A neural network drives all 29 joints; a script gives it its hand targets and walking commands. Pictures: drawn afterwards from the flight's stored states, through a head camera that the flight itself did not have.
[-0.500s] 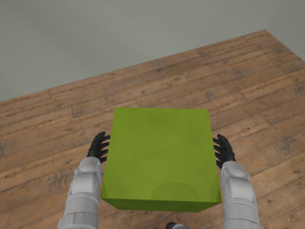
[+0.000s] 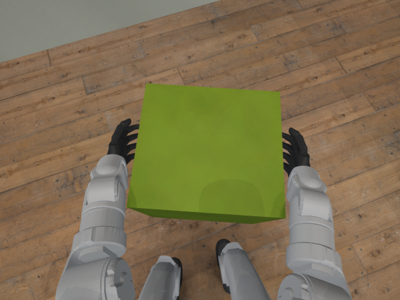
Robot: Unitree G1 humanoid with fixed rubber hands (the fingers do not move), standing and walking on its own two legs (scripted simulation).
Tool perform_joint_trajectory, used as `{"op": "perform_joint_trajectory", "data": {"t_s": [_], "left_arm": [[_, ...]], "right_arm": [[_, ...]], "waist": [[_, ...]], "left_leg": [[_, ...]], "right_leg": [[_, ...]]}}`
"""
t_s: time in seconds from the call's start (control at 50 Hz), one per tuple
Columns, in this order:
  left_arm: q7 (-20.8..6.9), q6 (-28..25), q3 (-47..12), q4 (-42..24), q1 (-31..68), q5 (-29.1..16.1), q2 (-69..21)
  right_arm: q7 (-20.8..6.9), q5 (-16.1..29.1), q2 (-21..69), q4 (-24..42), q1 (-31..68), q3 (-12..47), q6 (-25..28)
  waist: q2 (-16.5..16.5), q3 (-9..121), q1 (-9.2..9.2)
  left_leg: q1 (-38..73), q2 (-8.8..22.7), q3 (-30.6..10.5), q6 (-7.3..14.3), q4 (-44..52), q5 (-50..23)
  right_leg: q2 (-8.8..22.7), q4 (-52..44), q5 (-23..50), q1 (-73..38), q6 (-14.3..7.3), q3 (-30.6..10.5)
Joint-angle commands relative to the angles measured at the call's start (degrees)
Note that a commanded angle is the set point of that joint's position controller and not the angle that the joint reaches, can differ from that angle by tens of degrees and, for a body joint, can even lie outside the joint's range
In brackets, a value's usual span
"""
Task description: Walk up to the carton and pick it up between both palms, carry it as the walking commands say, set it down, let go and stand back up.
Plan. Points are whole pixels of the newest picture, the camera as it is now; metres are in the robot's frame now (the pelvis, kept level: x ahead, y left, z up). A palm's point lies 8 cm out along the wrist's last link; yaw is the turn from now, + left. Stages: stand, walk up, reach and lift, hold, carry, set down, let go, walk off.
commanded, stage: set down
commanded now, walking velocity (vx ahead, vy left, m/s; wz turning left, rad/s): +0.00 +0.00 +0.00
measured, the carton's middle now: (206, 163) +0.41 -0.05 -0.14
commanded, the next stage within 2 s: none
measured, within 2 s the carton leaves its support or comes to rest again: neither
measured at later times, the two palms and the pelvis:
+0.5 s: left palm (131, 161) +0.44 +0.14 -0.16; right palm (280, 164) +0.39 -0.22 -0.15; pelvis +0.00 +0.01 -0.07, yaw +0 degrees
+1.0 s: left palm (140, 161) +0.46 +0.13 -0.24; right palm (270, 163) +0.42 -0.23 -0.24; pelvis -0.02 +0.00 -0.15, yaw +2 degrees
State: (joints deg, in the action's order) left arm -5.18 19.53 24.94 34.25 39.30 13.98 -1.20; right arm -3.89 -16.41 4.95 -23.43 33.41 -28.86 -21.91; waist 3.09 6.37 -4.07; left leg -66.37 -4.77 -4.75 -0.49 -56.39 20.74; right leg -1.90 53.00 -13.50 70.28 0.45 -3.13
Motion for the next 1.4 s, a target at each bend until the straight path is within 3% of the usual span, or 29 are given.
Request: {"op": "perform_joint_trajectory", "data": {"t_s": [0.0, 0.16, 0.4, 0.88, 1.38], "left_arm": [[-15.2, -1.8, -29.7, 0.4, 32.2, -8.5, -53.3], [-14.3, -1.8, -31.1, -0.1, 34.6, -9.5, -54.4], [-10.5, -2.6, -35.8, -2.9, 37.7, -13.3, -54.5], [-6.2, -4.0, -32.4, 1.2, 50.3, -15.6, -50.0], [-4.7, -3.5, -30.2, 3.5, 63.8, -17.2, -44.8]], "right_arm": [[-14.4, 9.1, 50.6, -3.9, 33.1, 35.1, 0.6], [-14.7, 10.2, 49.2, -4.9, 35.8, 34.6, 1.1], [-13.9, 14.2, 46.5, -5.5, 38.6, 36.5, 2.1], [-10.6, 15.6, 41.9, -9.2, 51.1, 33.5, 3.1], [-9.7, 17.2, 37.2, -10.1, 64.4, 31.4, 2.6]], "waist": [[-2.3, 44.6, -1.18], [-1.2, 50.7, -1.83], [0.3, 60.2, -2.08], [-1.4, 63.2, -2.40], [-1.6, 65.7, -3.25]], "left_leg": [[1.6, -3.3, 3.1, 2.0, 5.5, -3.9], [-3.4, -3.5, 3.4, 0.9, 0.2, -6.4], [-8.2, -4.0, 4.2, -1.0, -8.4, -10.6], [-22.5, -5.3, 6.9, -1.7, -22.8, -3.9], [-32.8, -5.9, 9.0, -1.2, -35.9, -0.7]], "right_leg": [[-3.2, 0.6, 11.1, -37.6, 0.1, 2.0], [-3.8, 6.7, 13.1, -30.0, -0.2, 3.2], [-4.8, 15.8, 16.2, -20.5, 0.3, 4.3], [-5.0, 29.4, 10.2, -7.8, 1.6, 5.3], [-4.3, 41.2, 7.7, 2.7, 1.8, 6.7]]}}
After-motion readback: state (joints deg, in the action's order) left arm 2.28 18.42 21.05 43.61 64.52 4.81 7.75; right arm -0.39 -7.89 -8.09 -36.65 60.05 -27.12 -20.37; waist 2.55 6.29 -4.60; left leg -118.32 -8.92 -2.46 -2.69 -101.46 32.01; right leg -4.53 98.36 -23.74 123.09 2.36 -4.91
